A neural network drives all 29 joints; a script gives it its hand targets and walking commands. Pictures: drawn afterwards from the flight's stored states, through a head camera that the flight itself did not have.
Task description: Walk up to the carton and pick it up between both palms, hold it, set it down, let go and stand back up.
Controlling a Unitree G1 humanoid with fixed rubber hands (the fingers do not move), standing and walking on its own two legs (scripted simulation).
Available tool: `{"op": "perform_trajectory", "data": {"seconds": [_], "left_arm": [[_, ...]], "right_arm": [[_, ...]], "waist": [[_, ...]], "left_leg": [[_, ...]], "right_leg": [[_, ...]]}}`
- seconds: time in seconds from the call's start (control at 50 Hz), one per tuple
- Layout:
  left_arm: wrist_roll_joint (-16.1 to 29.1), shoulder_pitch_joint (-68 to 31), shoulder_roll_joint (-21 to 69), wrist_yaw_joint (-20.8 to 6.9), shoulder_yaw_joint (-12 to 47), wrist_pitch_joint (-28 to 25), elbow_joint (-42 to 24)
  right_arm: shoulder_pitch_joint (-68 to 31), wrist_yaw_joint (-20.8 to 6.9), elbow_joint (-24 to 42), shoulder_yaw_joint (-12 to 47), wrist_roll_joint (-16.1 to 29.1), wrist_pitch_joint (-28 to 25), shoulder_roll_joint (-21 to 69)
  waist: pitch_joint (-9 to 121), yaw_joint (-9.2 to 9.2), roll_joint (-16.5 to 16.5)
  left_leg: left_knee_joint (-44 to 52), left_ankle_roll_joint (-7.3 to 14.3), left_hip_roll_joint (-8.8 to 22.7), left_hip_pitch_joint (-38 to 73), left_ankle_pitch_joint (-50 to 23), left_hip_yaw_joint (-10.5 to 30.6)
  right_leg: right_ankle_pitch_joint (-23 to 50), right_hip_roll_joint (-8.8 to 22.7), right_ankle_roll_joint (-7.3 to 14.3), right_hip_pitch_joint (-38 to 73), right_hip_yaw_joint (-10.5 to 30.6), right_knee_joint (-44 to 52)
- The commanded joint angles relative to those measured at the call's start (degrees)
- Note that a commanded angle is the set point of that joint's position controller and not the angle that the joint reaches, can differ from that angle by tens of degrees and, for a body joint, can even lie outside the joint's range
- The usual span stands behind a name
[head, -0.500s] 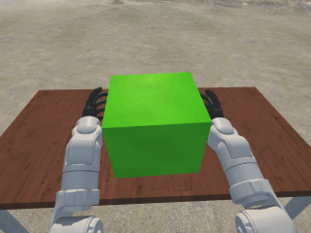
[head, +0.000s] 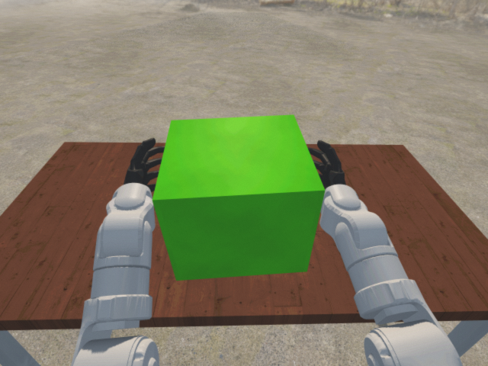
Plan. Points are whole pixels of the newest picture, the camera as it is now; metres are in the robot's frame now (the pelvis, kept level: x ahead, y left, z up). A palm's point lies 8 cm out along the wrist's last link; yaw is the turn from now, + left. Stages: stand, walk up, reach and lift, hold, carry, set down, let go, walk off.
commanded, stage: hold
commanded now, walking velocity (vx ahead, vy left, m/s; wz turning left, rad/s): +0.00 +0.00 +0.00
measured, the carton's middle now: (237, 194) +0.38 +0.01 +0.15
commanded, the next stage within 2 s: none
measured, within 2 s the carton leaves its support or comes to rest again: neither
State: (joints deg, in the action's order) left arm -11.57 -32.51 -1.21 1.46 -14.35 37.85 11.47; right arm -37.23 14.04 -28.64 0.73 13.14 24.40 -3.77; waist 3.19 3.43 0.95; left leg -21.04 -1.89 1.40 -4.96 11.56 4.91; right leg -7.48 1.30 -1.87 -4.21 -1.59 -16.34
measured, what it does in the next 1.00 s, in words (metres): stands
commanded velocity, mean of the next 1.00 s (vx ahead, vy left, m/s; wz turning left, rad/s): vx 0.00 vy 0.00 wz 0.00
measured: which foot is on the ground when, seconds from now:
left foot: down 0.00-1.00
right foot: down 0.00-1.00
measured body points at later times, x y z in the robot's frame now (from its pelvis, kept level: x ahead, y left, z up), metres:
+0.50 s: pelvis -0.01 +0.00 +0.00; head -0.05 +0.02 +0.45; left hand +0.37 +0.16 +0.18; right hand +0.37 -0.15 +0.17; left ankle +0.01 +0.14 -0.75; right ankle +0.02 -0.14 -0.75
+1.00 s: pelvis -0.01 +0.00 +0.00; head -0.05 +0.01 +0.45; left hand +0.37 +0.16 +0.18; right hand +0.37 -0.15 +0.17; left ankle +0.01 +0.14 -0.75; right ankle +0.02 -0.14 -0.75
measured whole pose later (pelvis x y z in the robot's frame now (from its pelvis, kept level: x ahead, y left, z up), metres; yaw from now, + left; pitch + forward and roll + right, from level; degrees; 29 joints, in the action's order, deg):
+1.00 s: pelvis -0.01 +0.00 +0.00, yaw +0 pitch -4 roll -1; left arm -12.3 -32.9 -2.0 0.9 -13.6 36.9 11.3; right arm -38.0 13.8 -29.3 0.8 12.6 23.0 -3.8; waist 1.7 4.2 0.9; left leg -20.7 -2.4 1.7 -5.7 10.7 5.5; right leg -6.7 1.0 -1.5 -4.7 -2.1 -15.8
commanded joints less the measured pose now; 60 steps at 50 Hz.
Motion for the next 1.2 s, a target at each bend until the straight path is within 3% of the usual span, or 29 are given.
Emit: {"op": "perform_trajectory", "data": {"seconds": [0.0, 0.04, 0.08, 0.16, 0.2, 0.26, 0.3, 0.32, 0.38, 0.4, 0.42, 0.44, 0.46, 0.54, 0.58, 0.62, 0.64, 0.66, 0.7, 0.74, 0.78, 0.8, 0.84, 0.9, 1.02, 1.08, 1.12, 1.14, 1.18], "left_arm": [[8.3, -45.5, 39.2, -9.0, 30.6, -4.5, -14.5], [9.3, -45.1, 39.7, -8.9, 32.0, -4.9, -14.2], [11.9, -44.4, 42.1, -7.9, 36.2, -5.5, -18.6], [12.6, -45.5, 40.6, -6.6, 36.5, -5.5, -21.6], [9.9, -42.4, 40.4, -6.5, 35.2, -4.3, -16.7], [7.4, -41.5, 39.0, -7.0, 29.6, -3.2, -11.9], [4.6, -41.7, 39.1, -8.2, 27.8, -2.4, -8.7], [4.9, -43.9, 38.6, -8.6, 26.4, -2.8, -9.1], [6.8, -45.1, 40.8, -8.7, 30.0, -3.7, -11.9], [7.8, -44.0, 40.4, -8.4, 30.4, -4.0, -12.2], [9.2, -44.6, 41.4, -8.0, 32.3, -4.7, -12.1], [8.9, -43.2, 40.3, -7.9, 31.3, -4.7, -10.6], [8.3, -44.6, 39.8, -8.0, 31.3, -4.7, -10.8], [9.5, -46.0, 39.1, -7.5, 30.9, -6.4, -9.3], [10.5, -46.4, 39.4, -7.1, 32.9, -6.7, -14.8], [9.6, -47.3, 39.3, -7.0, 32.4, -6.7, -12.7], [10.4, -48.9, 39.1, -7.3, 31.1, -7.0, -12.7], [9.4, -45.0, 38.9, -7.7, 31.4, -6.2, -9.8], [8.2, -46.6, 38.3, -8.2, 28.5, -5.8, -7.7], [5.7, -43.8, 37.0, -8.9, 25.7, -5.2, -6.2], [5.8, -44.7, 36.0, -9.7, 24.8, -5.1, -3.9], [6.2, -48.4, 37.0, -9.6, 25.3, -5.4, -5.8], [8.5, -44.1, 40.4, -9.5, 30.2, -5.8, -8.3], [11.2, -46.8, 40.2, -8.6, 33.6, -7.0, -14.3], [8.6, -44.5, 36.9, -8.7, 29.4, -5.9, -9.9], [9.6, -42.3, 40.9, -8.7, 32.9, -5.1, -13.3], [7.8, -43.7, 39.8, -8.0, 31.8, -4.8, -14.3], [8.7, -45.1, 40.5, -8.1, 33.3, -5.0, -14.1], [10.4, -46.5, 41.0, -7.3, 34.7, -5.4, -19.8]], "right_arm": [[-45.9, -8.0, 21.4, 21.8, 6.8, -4.4, 37.0], [-45.9, -8.0, 22.2, 21.7, 6.2, -4.9, 36.9], [-50.9, -7.8, 32.8, 24.1, 8.4, -6.6, 37.5], [-48.7, -8.1, 31.2, 24.7, 7.6, -5.8, 37.0], [-47.2, -8.5, 27.7, 23.7, 7.5, -5.3, 35.2], [-48.6, -9.5, 24.2, 21.9, 5.8, -4.9, 34.7], [-46.4, -10.0, 17.2, 18.7, 3.9, -4.4, 34.2], [-48.0, -10.4, 17.4, 18.8, 4.0, -4.7, 35.5], [-50.0, -10.2, 19.9, 19.4, 5.2, -6.4, 36.0], [-50.3, -9.9, 22.3, 21.1, 5.5, -6.6, 38.1], [-54.0, -9.7, 27.2, 22.3, 6.2, -7.6, 38.3], [-53.8, -9.4, 25.0, 22.9, 6.4, -7.4, 38.3], [-52.1, -9.2, 23.2, 21.3, 5.6, -7.1, 38.8], [-54.7, -8.9, 25.4, 23.4, 5.7, -7.2, 39.8], [-49.1, -8.5, 24.3, 23.6, 6.1, -6.9, 40.2], [-48.5, -8.6, 21.3, 21.8, 5.4, -6.5, 38.8], [-49.4, -8.5, 22.0, 22.5, 5.5, -6.1, 40.3], [-48.2, -8.2, 20.6, 21.7, 4.4, -5.8, 39.3], [-51.9, -8.5, 20.9, 20.9, 4.6, -5.9, 38.6], [-49.3, -8.3, 18.0, 21.1, 4.5, -5.5, 39.5], [-52.6, -8.3, 19.3, 19.3, 3.8, -6.2, 38.9], [-52.2, -8.7, 16.4, 19.2, 2.6, -6.1, 39.1], [-52.4, -8.0, 24.5, 22.3, 4.7, -7.7, 40.2], [-50.0, -7.0, 26.6, 24.1, 6.7, -7.4, 41.5], [-48.5, -7.4, 22.2, 22.5, 5.0, -5.7, 38.7], [-48.4, -7.6, 27.0, 22.6, 6.0, -6.1, 37.3], [-47.7, -7.9, 23.7, 23.0, 7.1, -5.8, 37.2], [-47.3, -8.1, 22.9, 21.7, 5.8, -6.1, 36.0], [-46.5, -8.4, 25.8, 23.8, 7.0, -6.2, 37.2]], "waist": [[22.7, 1.65, -4.9], [23.1, 2.79, -4.5], [32.3, 2.55, -4.8], [32.5, 1.83, -5.6], [26.7, 1.01, -6.4], [18.7, -0.23, -2.0], [13.9, 0.31, -3.5], [14.3, -0.17, -1.5], [21.8, 0.55, -5.4], [24.7, 0.82, -2.4], [28.5, 0.90, -3.1], [27.5, 0.02, -2.2], [26.4, 1.42, -3.3], [28.6, -0.68, -1.4], [30.8, 0.76, -3.5], [27.2, 1.03, -4.4], [26.9, 1.33, -2.0], [25.1, 1.16, -4.2], [22.8, 0.06, -1.7], [20.3, -0.90, -0.7], [19.7, 0.23, -1.1], [19.0, 0.21, -1.7], [27.3, 1.28, -1.5], [32.5, 2.51, -3.7], [24.6, 0.54, -1.2], [26.2, 1.56, -3.2], [24.3, 0.53, -6.1], [24.1, 2.44, -6.5], [28.4, 1.86, -5.0]], "left_leg": [[1.7, -2.2, -5.2, 6.3, -19.7, -3.8], [0.8, -2.9, -5.3, 6.4, -22.1, -3.4], [-2.3, -3.6, -5.6, 9.9, -29.7, -3.1], [-1.8, -3.6, -5.6, 9.9, -26.5, -3.2], [-0.7, -3.7, -5.1, 8.4, -23.6, -2.8], [2.6, -1.2, -5.1, 3.6, -14.3, -3.8], [4.1, -1.4, -4.8, 2.0, -11.7, -4.1], [4.5, -0.7, -4.8, 1.6, -8.8, -4.2], [2.8, -2.0, -4.9, 4.3, -14.9, -4.3], [2.2, -1.1, -5.2, 5.0, -15.9, -4.3], [1.2, -1.2, -5.4, 6.0, -19.1, -4.2], [1.3, -1.0, -5.8, 5.5, -18.7, -4.8], [1.1, -1.1, -5.8, 5.7, -18.0, -4.3], [1.4, -0.4, -5.9, 3.7, -15.6, -4.2], [0.6, -1.1, -5.9, 6.2, -17.4, -4.1], [1.1, -1.6, -5.7, 4.7, -15.4, -3.7], [1.2, -1.1, -6.0, 3.1, -15.9, -3.6], [1.8, -1.0, -6.2, 3.3, -15.0, -4.1], [3.6, 0.2, -5.9, 0.8, -8.9, -4.3], [3.9, 1.3, -6.2, -0.2, -9.6, -4.6], [4.1, 1.3, -6.2, -0.1, -8.7, -4.6], [4.8, 1.0, -6.1, -0.3, -7.1, -5.0], [2.4, -0.2, -6.0, 2.7, -14.4, -4.8], [-0.1, -1.3, -6.5, 5.2, -20.7, -4.4], [2.1, 0.2, -6.2, 2.5, -13.6, -4.2], [1.1, -1.9, -5.5, 5.5, -19.8, -3.7], [1.1, -2.1, -5.9, 6.9, -19.3, -4.2], [0.7, -3.4, -5.2, 8.3, -19.7, -3.6], [-0.4, -3.6, -5.0, 9.8, -24.3, -3.4]], "right_leg": [[11.5, -5.7, -0.5, 9.6, -2.0, 0.0], [12.0, -5.8, -0.4, 9.7, -1.8, 0.1], [17.2, -6.8, -1.3, 10.9, -2.4, -1.1], [13.6, -6.5, -0.3, 8.7, -2.3, -0.5], [10.4, -6.4, -0.2, 7.3, -2.2, -0.5], [5.9, -5.7, 0.1, 7.6, -1.6, 0.7], [3.3, -5.6, 0.4, 8.0, -2.0, 1.4], [1.3, -5.4, 0.1, 7.2, -2.2, 1.5], [6.5, -5.3, 0.4, 8.9, -2.0, 0.5], [9.3, -5.5, -0.4, 10.3, -2.1, 0.4], [12.0, -5.4, -0.8, 11.3, -2.0, 0.0], [12.1, -5.5, -1.0, 11.3, -2.1, 0.0], [11.5, -5.5, -1.2, 10.3, -1.7, 0.0], [9.5, -5.6, -1.2, 9.3, -1.8, -0.3], [11.1, -5.5, -1.2, 9.7, -1.5, -0.2], [8.0, -5.6, -0.5, 8.5, -1.1, 0.0], [9.4, -5.5, -1.0, 8.8, -1.4, -0.2], [10.2, -5.0, -1.1, 9.5, -1.3, 0.0], [4.0, -4.8, -1.5, 8.5, -1.5, 0.7], [6.0, -4.5, -1.6, 10.7, -1.2, 1.0], [5.0, -4.0, -1.7, 10.4, -1.3, 1.5], [2.4, -4.4, -1.3, 8.7, -1.9, 1.3], [12.0, -5.0, -1.4, 12.7, -2.0, 0.0], [17.9, -5.2, -1.8, 14.0, -1.3, -0.8], [8.4, -5.0, -1.5, 10.6, -1.4, 0.3], [12.3, -5.9, -1.0, 11.0, -2.0, 0.1], [8.9, -5.7, -0.6, 8.9, -1.7, 0.7], [7.7, -5.8, 0.0, 6.7, -2.8, 0.7], [12.2, -6.3, -0.3, 8.7, -2.9, -0.5]]}}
